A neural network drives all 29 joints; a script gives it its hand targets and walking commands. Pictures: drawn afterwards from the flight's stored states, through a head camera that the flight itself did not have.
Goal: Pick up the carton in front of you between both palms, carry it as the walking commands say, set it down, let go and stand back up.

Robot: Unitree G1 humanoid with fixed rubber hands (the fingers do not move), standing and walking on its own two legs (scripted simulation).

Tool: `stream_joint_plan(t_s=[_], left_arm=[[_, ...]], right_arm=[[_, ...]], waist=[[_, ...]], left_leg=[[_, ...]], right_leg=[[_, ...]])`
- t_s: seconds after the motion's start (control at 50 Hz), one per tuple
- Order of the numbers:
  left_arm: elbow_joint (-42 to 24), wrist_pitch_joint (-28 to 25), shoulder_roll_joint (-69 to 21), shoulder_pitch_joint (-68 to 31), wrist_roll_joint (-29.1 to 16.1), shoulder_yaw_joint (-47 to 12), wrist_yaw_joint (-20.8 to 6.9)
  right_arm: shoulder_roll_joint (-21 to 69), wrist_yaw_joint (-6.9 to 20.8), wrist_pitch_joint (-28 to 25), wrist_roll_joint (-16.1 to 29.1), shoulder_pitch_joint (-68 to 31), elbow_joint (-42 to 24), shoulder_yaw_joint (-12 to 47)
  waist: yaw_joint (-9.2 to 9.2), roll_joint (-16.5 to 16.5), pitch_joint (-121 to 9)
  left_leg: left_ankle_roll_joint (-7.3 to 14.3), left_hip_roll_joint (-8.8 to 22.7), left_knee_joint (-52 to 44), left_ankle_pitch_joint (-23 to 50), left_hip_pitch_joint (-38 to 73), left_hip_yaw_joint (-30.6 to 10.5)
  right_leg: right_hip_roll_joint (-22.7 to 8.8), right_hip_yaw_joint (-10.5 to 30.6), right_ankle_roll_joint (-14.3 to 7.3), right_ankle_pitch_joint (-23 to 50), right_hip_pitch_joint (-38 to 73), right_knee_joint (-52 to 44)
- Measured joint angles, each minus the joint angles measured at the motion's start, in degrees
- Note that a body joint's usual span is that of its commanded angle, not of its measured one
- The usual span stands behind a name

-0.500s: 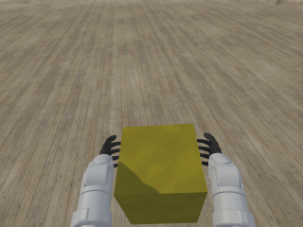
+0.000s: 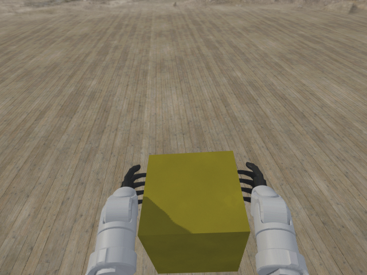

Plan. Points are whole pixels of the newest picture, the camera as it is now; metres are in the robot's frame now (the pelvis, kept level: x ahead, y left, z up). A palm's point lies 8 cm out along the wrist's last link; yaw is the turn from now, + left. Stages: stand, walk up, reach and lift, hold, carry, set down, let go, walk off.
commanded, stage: set down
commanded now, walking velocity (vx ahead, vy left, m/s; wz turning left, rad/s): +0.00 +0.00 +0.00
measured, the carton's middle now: (194, 214) +0.30 +0.00 -0.04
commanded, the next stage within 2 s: none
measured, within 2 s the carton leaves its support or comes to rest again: neither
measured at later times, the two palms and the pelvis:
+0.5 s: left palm (146, 205) +0.35 +0.13 -0.06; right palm (251, 206) +0.35 -0.16 -0.07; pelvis -0.01 +0.01 -0.03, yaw -1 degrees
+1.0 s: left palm (159, 224) +0.38 +0.11 -0.22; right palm (246, 221) +0.39 -0.18 -0.22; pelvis -0.03 +0.01 -0.15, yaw +0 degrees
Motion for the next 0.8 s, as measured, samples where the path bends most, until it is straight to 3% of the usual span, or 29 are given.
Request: stream_joint_plan(t_s=[0.2, 0.38, 0.54, 0.62, 0.68, 0.76, 0.8], left_arm=[[2.7, -3.1, -1.3, -3.5, 2.6, 4.1, -0.1], [7.8, -14.5, -3.7, -9.7, 6.2, 10.5, 0.8], [7.5, -26.9, -4.0, -10.5, 1.0, 8.7, 4.1], [5.2, -30.9, -3.3, -8.7, -3.1, 5.4, 5.6], [4.4, -32.8, -2.9, -7.9, -5.8, 4.2, 6.5], [3.8, -31.7, -1.4, -9.7, -9.1, 4.2, 7.0], [5.0, -30.9, -1.2, -12.2, -8.5, 5.4, 6.8]], right_arm=[[1.3, 0.5, -2.8, -2.6, -3.5, 2.4, -3.8], [1.4, 1.9, -15.2, -7.1, -9.8, 8.6, -11.4], [-2.4, 1.6, -27.5, -2.8, -12.5, 10.9, -8.9], [-4.3, 0.9, -31.3, 2.6, -11.7, 9.9, -5.4], [-5.4, 0.3, -32.3, 5.4, -12.0, 9.6, -3.3], [-5.6, -0.1, -31.5, 6.2, -15.2, 10.6, -3.0], [-5.9, -0.3, -30.6, 5.5, -17.3, 11.4, -3.9]], waist=[[-0.46, 0.1, 1.4], [-0.86, 0.5, 5.0], [-1.34, 0.5, 6.9], [-0.75, 0.3, 4.3], [-0.31, 0.1, 0.8], [-1.33, 0.6, -3.0], [-1.56, 0.9, -4.3]], left_leg=[[0.1, -0.3, 0.4, -0.7, -1.5, -0.1], [0.2, -0.6, 7.8, -2.6, -15.4, 0.5], [0.3, -1.2, 17.9, -4.6, -36.1, 1.7], [0.0, -1.4, 23.9, -6.2, -47.6, 1.4], [-0.6, -1.8, 28.5, -7.7, -55.5, 0.5], [-0.9, -2.1, 35.3, -9.9, -63.8, -0.2], [-1.1, -2.2, 38.6, -11.0, -67.1, -0.4]], right_leg=[[-0.2, 0.0, 0.0, -1.1, -1.8, 1.1], [-0.5, 0.4, 0.2, -2.6, -15.7, 8.0], [-1.0, 1.4, 0.4, -4.4, -36.8, 18.4], [-0.7, 2.0, 0.5, -5.6, -48.5, 24.2], [-0.3, 2.4, 0.5, -6.7, -56.5, 28.6], [-0.2, 1.8, 0.4, -8.7, -64.6, 34.9], [-0.3, 1.5, 0.3, -9.7, -67.7, 37.9]])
